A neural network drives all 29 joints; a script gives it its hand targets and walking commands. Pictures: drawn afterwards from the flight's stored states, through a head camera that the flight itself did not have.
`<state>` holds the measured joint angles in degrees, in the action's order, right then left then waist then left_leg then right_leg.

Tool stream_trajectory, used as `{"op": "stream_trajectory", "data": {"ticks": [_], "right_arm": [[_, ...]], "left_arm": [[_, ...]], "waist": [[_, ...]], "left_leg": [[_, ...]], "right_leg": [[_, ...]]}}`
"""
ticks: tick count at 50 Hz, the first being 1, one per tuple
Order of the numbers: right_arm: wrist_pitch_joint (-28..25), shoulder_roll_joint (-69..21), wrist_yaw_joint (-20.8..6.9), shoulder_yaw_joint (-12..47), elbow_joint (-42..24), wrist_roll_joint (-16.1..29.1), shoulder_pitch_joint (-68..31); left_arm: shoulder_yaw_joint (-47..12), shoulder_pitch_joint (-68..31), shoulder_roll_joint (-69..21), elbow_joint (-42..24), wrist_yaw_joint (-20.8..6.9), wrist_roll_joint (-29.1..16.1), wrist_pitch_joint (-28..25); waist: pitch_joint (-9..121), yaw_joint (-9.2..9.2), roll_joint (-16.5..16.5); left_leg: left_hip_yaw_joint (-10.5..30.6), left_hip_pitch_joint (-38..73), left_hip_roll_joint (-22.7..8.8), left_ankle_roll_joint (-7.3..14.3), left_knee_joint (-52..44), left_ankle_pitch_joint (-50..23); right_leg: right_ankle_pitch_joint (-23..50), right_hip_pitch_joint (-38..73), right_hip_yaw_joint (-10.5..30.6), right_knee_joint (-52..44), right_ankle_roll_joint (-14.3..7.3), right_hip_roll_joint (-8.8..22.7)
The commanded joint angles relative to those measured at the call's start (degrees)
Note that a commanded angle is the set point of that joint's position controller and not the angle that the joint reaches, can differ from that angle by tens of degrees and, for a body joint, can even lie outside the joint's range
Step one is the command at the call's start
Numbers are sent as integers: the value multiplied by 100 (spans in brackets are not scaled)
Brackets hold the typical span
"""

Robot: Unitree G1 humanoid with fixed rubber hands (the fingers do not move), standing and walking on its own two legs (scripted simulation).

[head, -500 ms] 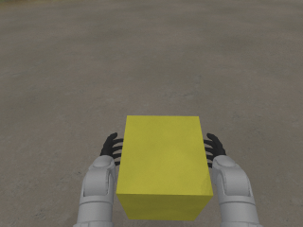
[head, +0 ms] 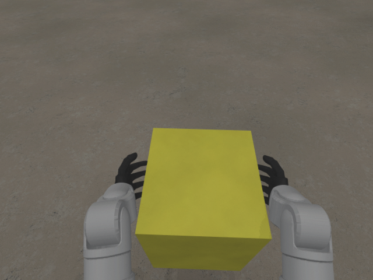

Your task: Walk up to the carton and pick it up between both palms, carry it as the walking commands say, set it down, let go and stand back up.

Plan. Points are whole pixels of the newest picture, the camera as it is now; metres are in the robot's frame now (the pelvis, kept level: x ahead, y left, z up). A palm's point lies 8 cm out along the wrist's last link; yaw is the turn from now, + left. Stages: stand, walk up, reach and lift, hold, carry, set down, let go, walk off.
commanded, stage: carry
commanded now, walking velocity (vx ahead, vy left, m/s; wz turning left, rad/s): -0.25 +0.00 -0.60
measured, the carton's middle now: (199, 203) +0.30 +0.00 +0.02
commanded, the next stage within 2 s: none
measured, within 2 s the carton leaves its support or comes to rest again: neither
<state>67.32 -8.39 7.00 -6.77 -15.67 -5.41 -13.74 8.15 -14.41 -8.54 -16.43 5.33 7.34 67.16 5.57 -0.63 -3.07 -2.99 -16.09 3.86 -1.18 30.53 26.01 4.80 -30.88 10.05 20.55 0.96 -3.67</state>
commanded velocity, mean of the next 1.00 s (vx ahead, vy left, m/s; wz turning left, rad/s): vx -0.25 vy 0.00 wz -0.60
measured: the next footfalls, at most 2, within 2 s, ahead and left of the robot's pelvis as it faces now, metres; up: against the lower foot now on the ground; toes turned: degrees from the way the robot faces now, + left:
right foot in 0.38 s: -0.12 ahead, -0.14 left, +0.00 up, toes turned -21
left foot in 0.76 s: -0.18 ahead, +0.13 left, +0.00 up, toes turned -24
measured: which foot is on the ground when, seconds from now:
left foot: down 0.00-0.38, up 0.40-0.74, down 0.76-1.00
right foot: down 0.00-0.02, up 0.04-0.36, down 0.38-0.76, up 0.78-1.00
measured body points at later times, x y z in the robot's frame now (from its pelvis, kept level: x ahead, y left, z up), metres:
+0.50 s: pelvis -0.15 -0.01 +0.00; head -0.13 -0.02 +0.45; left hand +0.17 +0.02 +0.06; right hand +0.06 -0.25 +0.05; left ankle -0.10 +0.11 -0.67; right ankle -0.16 -0.13 -0.73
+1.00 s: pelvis -0.30 +0.09 +0.01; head -0.29 +0.12 +0.46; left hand +0.02 +0.07 +0.09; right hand -0.14 -0.18 +0.10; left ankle -0.22 +0.14 -0.73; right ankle -0.42 -0.01 -0.63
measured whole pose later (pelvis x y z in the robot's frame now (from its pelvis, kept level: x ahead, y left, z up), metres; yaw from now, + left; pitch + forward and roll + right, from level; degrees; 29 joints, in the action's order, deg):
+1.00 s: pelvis -0.30 +0.09 +0.01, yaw -36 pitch +4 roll -4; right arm 68.0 -7.8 5.1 -5.7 -19.1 -6.1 -9.5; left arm 4.3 -10.6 -7.8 -20.1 7.2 6.3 68.8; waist 5.1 2.3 -0.6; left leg -9.2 -23.3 -6.9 2.7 32.3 12.8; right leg -25.0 -32.5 -0.7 67.4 5.1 -0.6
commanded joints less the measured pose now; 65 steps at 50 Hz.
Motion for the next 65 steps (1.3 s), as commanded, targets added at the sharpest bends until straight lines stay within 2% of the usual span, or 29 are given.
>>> {"op": "stream_trajectory", "data": {"ticks": [1, 2, 3, 4, 5, 7, 12, 17, 19, 20, 21, 24, 26, 29, 36, 38, 39, 40, 41, 42, 45, 51, 55, 57, 58, 59, 60, 62, 65], "right_arm": [[25, -5086, -1404, 3904, -112, 2066, -2345], [8, -5197, -1454, 3965, -44, 2001, -2290], [4, -5133, -1512, 3966, -238, 2156, -2510], [-4, -5268, -1543, 3974, -481, 2182, -2729], [10, -5309, -1566, 3956, -677, 2185, -2839], [86, -5234, -1612, 3845, -717, 2237, -2633], [182, -4915, -1624, 3575, -299, 2106, -1854], [148, -5068, -1583, 3666, -236, 2025, -1860], [104, -5226, -1561, 3799, -333, 2095, -1943], [63, -5157, -1559, 3869, -221, 2017, -1929], [50, -5121, -1566, 4038, -621, 2106, -2191], [-54, -5597, -1628, 4438, -956, 2467, -2848], [-129, -5628, -1646, 4574, -1103, 2658, -2916], [-123, -5373, -1606, 4598, -1223, 2679, -2646], [11, -5194, -1598, 4282, -712, 2409, -1953], [18, -5176, -1579, 4131, -660, 2284, -1847], [-36, -5251, -1614, 4100, -446, 2130, -1715], [-37, -5243, -1653, 4118, -641, 2217, -1932], [-35, -5281, -1664, 4032, -741, 2239, -2194], [-47, -5301, -1658, 4003, -904, 2172, -2259], [2, -5129, -1650, 3813, -827, 2144, -1941], [114, -4873, -1622, 3651, -380, 1978, -1523], [113, -5046, -1596, 3811, -374, 1982, -1717], [88, -5124, -1585, 3931, -445, 2023, -1808], [51, -5119, -1586, 3959, -334, 1957, -1859], [29, -5061, -1608, 4185, -800, 2099, -2240], [-31, -5262, -1624, 4266, -964, 2200, -2712], [-47, -5561, -1676, 4474, -956, 2426, -2781], [-91, -5506, -1665, 4612, -1165, 2635, -2735]], "left_arm": [[-4034, -1983, -4929, 130, -1478, -2350, 199], [-4145, -2114, -5091, -13, -1460, -2344, 197], [-4353, -2598, -5300, -193, -1444, -2442, 143], [-4425, -2752, -5462, -315, -1433, -2480, 99], [-4493, -2767, -5531, -427, -1420, -2501, 83], [-4589, -2693, -5480, -609, -1361, -2566, 121], [-4534, -2202, -5213, -332, -1255, -2536, 287], [-4479, -2176, -5253, -120, -1352, -2606, 296], [-4399, -2083, -5329, -121, -1393, -2630, 281], [-4275, -1860, -5316, 36, -1417, -2543, 250], [-4201, -1850, -5271, 126, -1446, -2428, 115], [-4153, -1939, -5564, -363, -1448, -2310, -22], [-4084, -2000, -5541, -641, -1401, -2216, -96], [-3966, -1590, -5302, -672, -1309, -2086, -82], [-4145, -1400, -5082, -532, -1360, -2134, 119], [-4241, -1566, -5094, -511, -1386, -2258, 118], [-4396, -1618, -5204, -643, -1409, -2316, 150], [-4539, -2036, -5296, -714, -1421, -2413, 126], [-4526, -2319, -5402, -657, -1435, -2450, 87], [-4574, -2339, -5476, -662, -1442, -2468, 65], [-4709, -2318, -5360, -803, -1388, -2630, 98], [-4538, -1832, -5121, -328, -1326, -2533, 256], [-4436, -1890, -5169, -158, -1404, -2554, 264], [-4373, -1826, -5240, -109, -1446, -2553, 249], [-4287, -1710, -5256, -8, -1460, -2495, 236], [-4196, -1822, -5232, 79, -1465, -2345, 114], [-4175, -2012, -5413, -174, -1483, -2351, 69], [-4125, -2049, -5487, -469, -1475, -2303, -15], [-3956, -1773, -5386, -657, -1392, -2144, -68]], "waist": [[1636, 174, 575], [1262, 66, 2149], [915, 68, 1514], [929, 112, 743], [964, 169, 571], [1032, 174, 1063], [1396, 29, 1570], [1490, 10, 1797], [1437, 40, 1068], [1486, 53, -230], [1576, 83, -2229], [1578, 74, -558], [1687, 57, -479], [1746, 111, -641], [1832, 137, -1035], [1765, 138, -257], [1360, 25, 2047], [1011, 15, 2139], [954, 31, 1200], [924, 99, 717], [972, 92, 1217], [1475, 17, 1511], [1485, 30, 1708], [1350, 31, 943], [1191, 45, -99], [936, 48, -2158], [923, 72, -1376], [968, 2, -490], [1334, 29, -604]], "left_leg": [[1232, 1941, -1434, 414, -1562, -50], [2336, 681, -3295, 1316, -1549, -1648], [1756, -109, -3529, 1666, -1535, -3215], [965, -446, -2983, 1432, -1261, -3905], [272, -492, -2439, 1017, -978, -4123], [-229, 79, -1966, 841, -559, -4507], [-121, 1412, -2076, 1047, 108, -5996], [-212, 1351, -2356, 930, 476, -5512], [-603, 183, -2074, 324, 1206, -3850], [-611, -1443, -1815, -128, 1870, -672], [-590, -2532, -1025, -312, 2751, 1499], [226, -2179, -973, -301, 4051, 523], [178, -1985, -902, -309, 4012, -168], [82, -1743, -607, -301, 3154, -49], [-130, -30, -127, -69, 74, -62], [544, 1422, -921, 46, -1199, -233], [2197, 1015, -2794, 880, -1448, -1267], [2096, 26, -3670, 1538, -1431, -2990], [1431, -363, -3205, 1541, -1194, -3646], [727, -639, -2699, 1181, -994, -3768], [-95, 158, -1972, 835, -660, -3501], [191, 1058, -2361, 1132, -387, -4149], [27, 831, -2528, 926, -293, -3637], [-494, -99, -2230, 279, 454, -2540], [-638, -1534, -2033, -181, 1111, -603], [-786, -2703, -1198, -439, 2048, 1400], [-64, -2298, -1307, -380, 3094, 1225], [57, -2141, -1059, -302, 3780, 141], [42, -2205, -906, -318, 4057, -453]], "right_leg": [[-2078, -90, -326, 563, 465, 55], [-3726, -931, -1156, 2752, 371, -207], [-3830, -929, -1037, 4343, 340, 208], [-3397, -548, -806, 5135, 270, 263], [-2895, -395, -749, 5578, 198, 296], [-2515, -725, -906, 5907, 296, 196], [-3033, -734, -1554, 4052, 439, 287], [-2317, 406, -1837, 1354, 90, 252], [-903, 1794, -1371, -88, 163, 624], [2256, 2888, -67, 444, -165, 1868], [5166, 3091, 1186, 835, -1223, 2982], [3012, 2336, 198, 819, -967, 2114], [1539, 2036, -132, 703, -832, 1746], [280, 2069, 282, 341, -801, 1646], [-466, 1697, 886, -199, -451, 1504], [-1723, 468, 435, 278, 71, 900], [-2843, -708, -948, 1935, 314, -90], [-4013, -1046, -1079, 3862, 289, 132], [-3745, -626, -772, 4849, 244, 204], [-3250, -356, -692, 5396, 183, 260], [-2592, -732, -909, 5698, 352, 164], [-3696, -140, -1521, 3554, 300, 310], [-2932, 796, -1733, 1473, -1, 287], [-2060, 1806, -1318, -86, -11, 554], [-1569, 2508, 3, -361, -200, 1672], [1369, 2085, 1757, -171, -1228, 3225], [2106, 1770, 1049, 262, -1286, 2800], [971, 1424, 16, 408, -802, 1959], [365, 1778, -73, 504, -701, 1577]]}}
